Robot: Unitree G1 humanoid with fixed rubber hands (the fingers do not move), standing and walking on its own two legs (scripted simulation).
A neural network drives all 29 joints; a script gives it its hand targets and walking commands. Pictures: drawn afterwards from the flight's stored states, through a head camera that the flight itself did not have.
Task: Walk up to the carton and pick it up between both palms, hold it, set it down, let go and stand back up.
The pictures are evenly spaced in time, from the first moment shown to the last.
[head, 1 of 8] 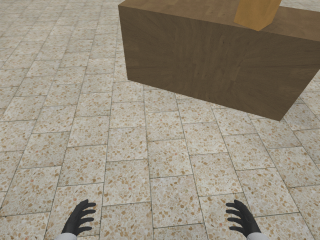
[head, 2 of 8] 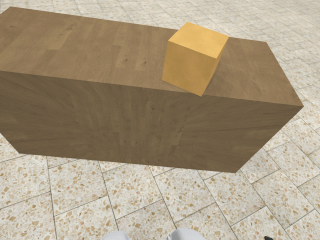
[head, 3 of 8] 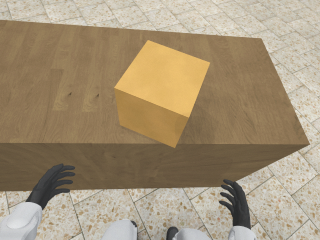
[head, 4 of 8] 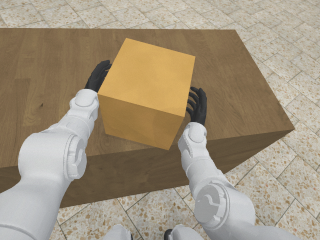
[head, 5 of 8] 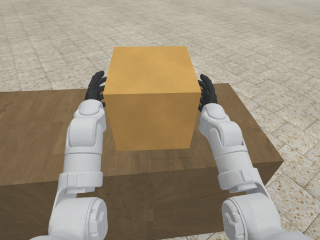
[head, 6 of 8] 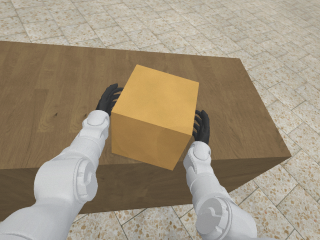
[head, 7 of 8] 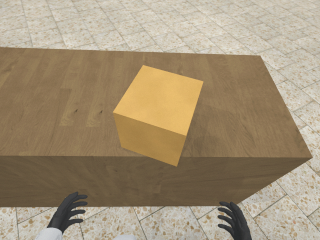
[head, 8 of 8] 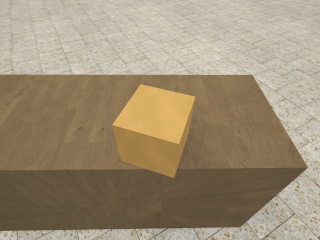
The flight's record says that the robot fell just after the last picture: no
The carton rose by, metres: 0.19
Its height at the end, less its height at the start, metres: +0.00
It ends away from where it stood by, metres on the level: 0.02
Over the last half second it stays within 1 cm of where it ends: yes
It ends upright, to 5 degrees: yes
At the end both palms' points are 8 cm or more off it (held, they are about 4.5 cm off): yes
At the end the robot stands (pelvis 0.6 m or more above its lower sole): yes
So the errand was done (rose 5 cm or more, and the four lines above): yes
